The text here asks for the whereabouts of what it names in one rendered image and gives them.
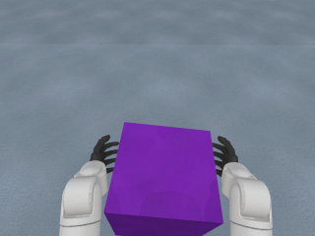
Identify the robot right forearm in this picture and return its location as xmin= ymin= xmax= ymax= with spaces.
xmin=221 ymin=162 xmax=273 ymax=236

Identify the right robot hand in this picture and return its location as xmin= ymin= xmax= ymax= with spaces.
xmin=212 ymin=136 xmax=238 ymax=177

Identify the robot left forearm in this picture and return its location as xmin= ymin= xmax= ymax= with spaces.
xmin=59 ymin=160 xmax=108 ymax=236

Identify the left robot hand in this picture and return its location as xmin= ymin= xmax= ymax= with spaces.
xmin=90 ymin=135 xmax=119 ymax=174

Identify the carton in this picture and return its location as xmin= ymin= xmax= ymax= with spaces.
xmin=103 ymin=122 xmax=223 ymax=236

